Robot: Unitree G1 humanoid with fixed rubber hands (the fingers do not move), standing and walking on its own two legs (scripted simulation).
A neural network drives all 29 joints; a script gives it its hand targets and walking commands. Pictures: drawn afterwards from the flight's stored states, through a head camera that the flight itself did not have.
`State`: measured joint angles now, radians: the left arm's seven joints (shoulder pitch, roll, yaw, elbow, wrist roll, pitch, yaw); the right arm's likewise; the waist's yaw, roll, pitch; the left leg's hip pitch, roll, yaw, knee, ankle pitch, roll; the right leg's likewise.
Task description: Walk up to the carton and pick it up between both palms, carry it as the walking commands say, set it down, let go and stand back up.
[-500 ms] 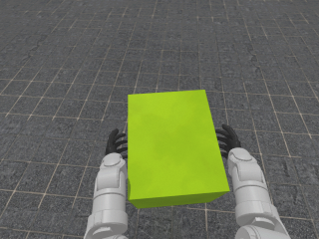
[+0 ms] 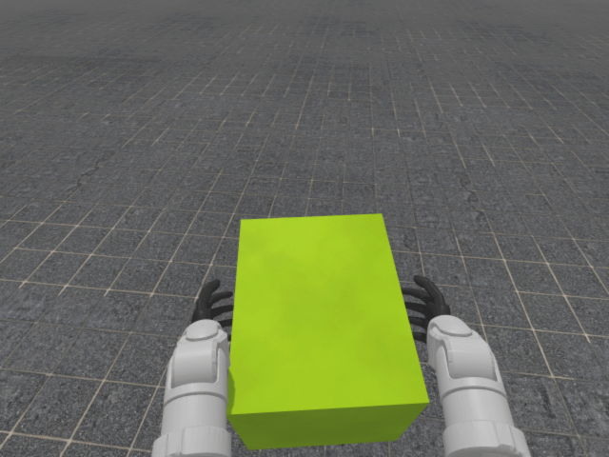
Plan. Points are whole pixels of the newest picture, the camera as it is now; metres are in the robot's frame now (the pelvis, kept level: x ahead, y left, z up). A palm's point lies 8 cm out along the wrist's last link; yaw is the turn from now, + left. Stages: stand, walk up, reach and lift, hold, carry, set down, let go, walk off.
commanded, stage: reach and lift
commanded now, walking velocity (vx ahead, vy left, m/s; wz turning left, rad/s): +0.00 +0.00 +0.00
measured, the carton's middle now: (317, 328) +0.34 +0.05 -0.03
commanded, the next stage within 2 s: hold in 1.52 s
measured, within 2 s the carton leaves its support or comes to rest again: neither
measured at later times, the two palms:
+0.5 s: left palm (223, 323) +0.28 +0.18 +0.04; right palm (455, 341) +0.28 -0.14 +0.04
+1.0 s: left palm (230, 318) +0.29 +0.17 +0.04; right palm (463, 344) +0.28 -0.15 +0.05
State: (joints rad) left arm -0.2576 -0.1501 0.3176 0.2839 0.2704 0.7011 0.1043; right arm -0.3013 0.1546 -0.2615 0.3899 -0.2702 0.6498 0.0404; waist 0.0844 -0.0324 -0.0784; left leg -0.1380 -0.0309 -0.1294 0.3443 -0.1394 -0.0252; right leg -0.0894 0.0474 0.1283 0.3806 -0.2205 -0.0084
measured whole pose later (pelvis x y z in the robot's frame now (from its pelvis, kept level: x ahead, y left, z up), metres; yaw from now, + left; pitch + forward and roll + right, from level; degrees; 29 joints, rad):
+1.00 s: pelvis +0.01 +0.02 +0.00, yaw -1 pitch -5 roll +0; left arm -0.27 -0.15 0.27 0.31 0.27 0.73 0.09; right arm -0.23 0.15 -0.26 0.27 -0.27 0.73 0.06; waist -0.01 -0.03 -0.06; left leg -0.10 -0.05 -0.10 0.33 -0.14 0.00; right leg -0.04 0.02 0.14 0.35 -0.22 0.02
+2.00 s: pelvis +0.00 +0.03 +0.00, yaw -1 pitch -6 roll +0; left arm -0.27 -0.15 0.26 0.32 0.27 0.73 0.12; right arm -0.24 0.15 -0.28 0.29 -0.27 0.72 0.06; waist -0.02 -0.04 -0.05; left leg -0.11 -0.05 -0.09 0.37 -0.15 0.02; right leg -0.04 0.02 0.14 0.36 -0.22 0.03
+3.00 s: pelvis -0.10 +0.17 -0.03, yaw +32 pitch +5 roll -1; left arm -0.28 -0.16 0.21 -0.25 0.11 1.20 0.25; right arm -0.31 0.17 -0.16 -0.22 -0.08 1.17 -0.20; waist -0.02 -0.03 -0.02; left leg -0.49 0.01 0.08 0.70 -0.30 0.05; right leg -0.59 -0.19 -0.10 1.10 -0.58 0.10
